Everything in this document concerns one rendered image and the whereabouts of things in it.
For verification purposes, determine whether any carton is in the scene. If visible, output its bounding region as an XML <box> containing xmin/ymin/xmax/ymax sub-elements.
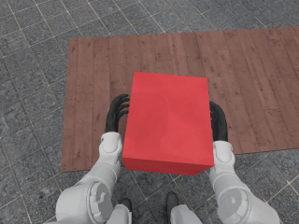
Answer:
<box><xmin>121</xmin><ymin>71</ymin><xmax>215</xmax><ymax>176</ymax></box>

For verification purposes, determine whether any robot left foot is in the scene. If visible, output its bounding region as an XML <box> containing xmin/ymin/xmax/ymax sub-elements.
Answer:
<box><xmin>120</xmin><ymin>197</ymin><xmax>132</xmax><ymax>212</ymax></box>

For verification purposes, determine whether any table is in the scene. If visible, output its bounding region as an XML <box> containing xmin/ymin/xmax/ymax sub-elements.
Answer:
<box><xmin>61</xmin><ymin>27</ymin><xmax>299</xmax><ymax>173</ymax></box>

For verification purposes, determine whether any robot left hand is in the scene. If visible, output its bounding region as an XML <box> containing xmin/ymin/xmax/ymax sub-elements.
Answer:
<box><xmin>105</xmin><ymin>93</ymin><xmax>130</xmax><ymax>133</ymax></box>

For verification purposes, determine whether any robot right hand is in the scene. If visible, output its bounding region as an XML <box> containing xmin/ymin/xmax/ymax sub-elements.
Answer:
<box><xmin>209</xmin><ymin>101</ymin><xmax>228</xmax><ymax>142</ymax></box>

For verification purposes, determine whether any robot left shin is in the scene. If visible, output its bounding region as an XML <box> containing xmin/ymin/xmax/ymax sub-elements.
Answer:
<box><xmin>113</xmin><ymin>204</ymin><xmax>129</xmax><ymax>211</ymax></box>

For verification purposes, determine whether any left robot upper arm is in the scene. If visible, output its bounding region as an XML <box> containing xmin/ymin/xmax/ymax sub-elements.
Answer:
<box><xmin>43</xmin><ymin>181</ymin><xmax>113</xmax><ymax>224</ymax></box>

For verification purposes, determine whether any right robot upper arm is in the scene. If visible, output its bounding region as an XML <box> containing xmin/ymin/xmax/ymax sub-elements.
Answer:
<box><xmin>217</xmin><ymin>188</ymin><xmax>280</xmax><ymax>224</ymax></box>

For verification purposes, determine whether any robot right forearm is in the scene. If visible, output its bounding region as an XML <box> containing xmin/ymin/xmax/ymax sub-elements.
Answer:
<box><xmin>209</xmin><ymin>140</ymin><xmax>253</xmax><ymax>206</ymax></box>

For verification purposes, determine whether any robot left forearm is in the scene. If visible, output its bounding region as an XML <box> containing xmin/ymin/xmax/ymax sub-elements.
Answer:
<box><xmin>55</xmin><ymin>132</ymin><xmax>123</xmax><ymax>220</ymax></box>

